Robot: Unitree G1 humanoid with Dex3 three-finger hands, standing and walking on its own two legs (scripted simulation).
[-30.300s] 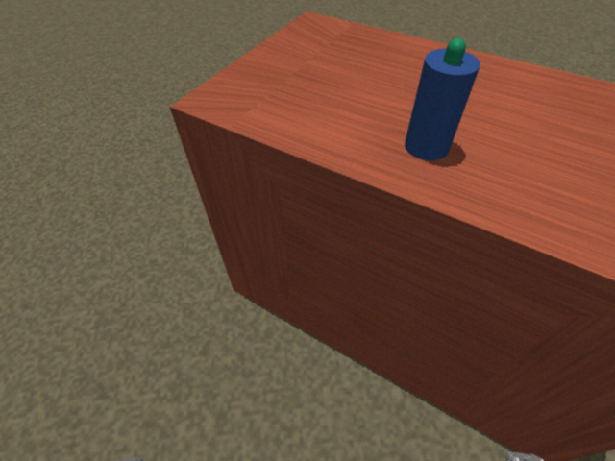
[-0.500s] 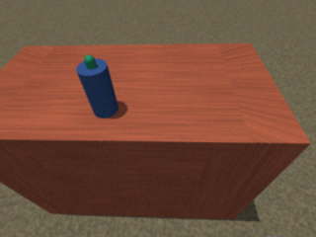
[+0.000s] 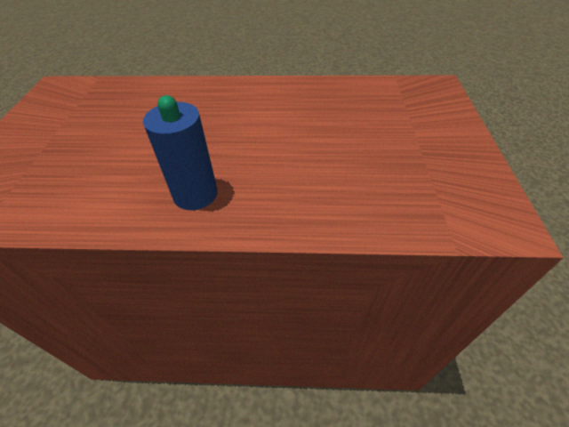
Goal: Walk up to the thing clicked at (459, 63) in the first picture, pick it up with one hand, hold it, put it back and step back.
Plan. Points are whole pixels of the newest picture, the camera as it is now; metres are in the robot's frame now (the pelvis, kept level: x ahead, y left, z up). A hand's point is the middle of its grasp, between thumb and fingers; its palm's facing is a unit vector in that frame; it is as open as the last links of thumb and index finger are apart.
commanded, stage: home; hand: left
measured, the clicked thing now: (182, 151) +0.49 +0.19 +0.12
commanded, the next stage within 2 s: stand in 0.78 s
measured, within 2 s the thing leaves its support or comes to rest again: neither
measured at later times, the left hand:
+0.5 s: hand out of the picture +0.07 +0.26 -0.15, palm faces -0.04 -0.94 -0.35, open 17.6 cm
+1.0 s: hand out of the picture +0.08 +0.26 -0.16, palm faces -0.04 -0.94 -0.35, open 17.1 cm
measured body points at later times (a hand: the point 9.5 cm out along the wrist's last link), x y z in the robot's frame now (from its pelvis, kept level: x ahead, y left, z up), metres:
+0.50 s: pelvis +0.01 +0.01 +0.00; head +0.01 +0.00 +0.45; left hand +0.08 +0.31 -0.13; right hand +0.08 -0.30 -0.13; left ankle +0.04 +0.12 -0.75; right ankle +0.00 -0.12 -0.75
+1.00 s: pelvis +0.02 +0.01 +0.00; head +0.03 +0.01 +0.45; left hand +0.08 +0.31 -0.13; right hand +0.08 -0.29 -0.13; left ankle +0.04 +0.12 -0.75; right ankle +0.00 -0.12 -0.75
